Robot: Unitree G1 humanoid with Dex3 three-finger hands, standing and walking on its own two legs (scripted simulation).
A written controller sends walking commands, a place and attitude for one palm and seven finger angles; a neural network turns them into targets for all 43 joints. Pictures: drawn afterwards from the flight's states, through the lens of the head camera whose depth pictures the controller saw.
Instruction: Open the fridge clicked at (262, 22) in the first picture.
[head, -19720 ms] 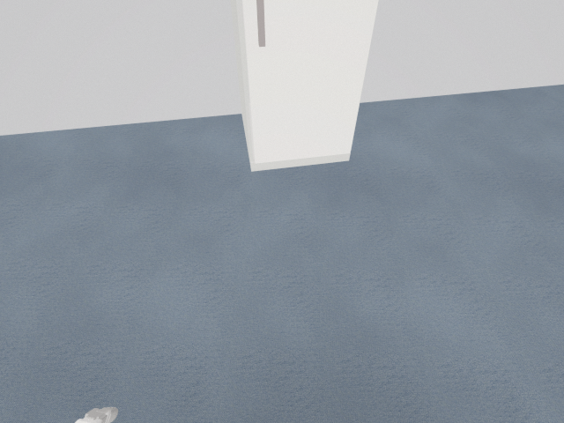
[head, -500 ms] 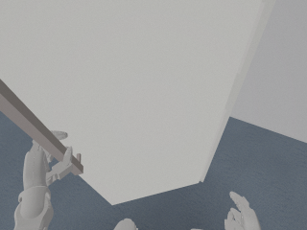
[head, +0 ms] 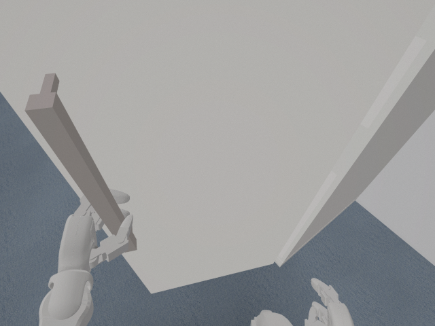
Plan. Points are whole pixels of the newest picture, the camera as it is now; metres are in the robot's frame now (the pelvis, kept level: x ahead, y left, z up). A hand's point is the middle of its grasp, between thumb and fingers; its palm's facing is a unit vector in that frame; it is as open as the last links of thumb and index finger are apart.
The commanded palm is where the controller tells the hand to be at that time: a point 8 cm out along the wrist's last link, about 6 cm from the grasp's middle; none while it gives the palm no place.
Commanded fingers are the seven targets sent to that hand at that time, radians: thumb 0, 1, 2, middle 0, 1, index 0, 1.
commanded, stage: walk backward, drawing the door open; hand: left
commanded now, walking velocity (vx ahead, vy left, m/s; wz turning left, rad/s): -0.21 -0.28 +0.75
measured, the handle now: (102, 188) +0.29 +0.20 +0.12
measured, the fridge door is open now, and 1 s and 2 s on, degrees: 66 70 69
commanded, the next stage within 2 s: stop walking and hold the door back in 0.04 s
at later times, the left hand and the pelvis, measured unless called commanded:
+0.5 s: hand (137, 269) +0.19 +0.14 +0.06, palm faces +0.48 -0.83 -0.28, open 6.1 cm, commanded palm +0.17 +0.20 +0.06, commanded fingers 0.00 0.90 0.90 -0.45 -1.40 -0.45 -1.40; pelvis -0.08 -0.15 +0.00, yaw +17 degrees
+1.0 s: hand (130, 246) +0.23 +0.16 +0.06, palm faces +0.37 -0.90 -0.22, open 6.0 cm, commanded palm +0.18 +0.20 +0.06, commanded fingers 0.00 0.90 0.90 -0.45 -1.40 -0.45 -1.40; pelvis -0.13 -0.14 +0.00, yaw +14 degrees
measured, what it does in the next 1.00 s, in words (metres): steps to the right: right foot, then left foot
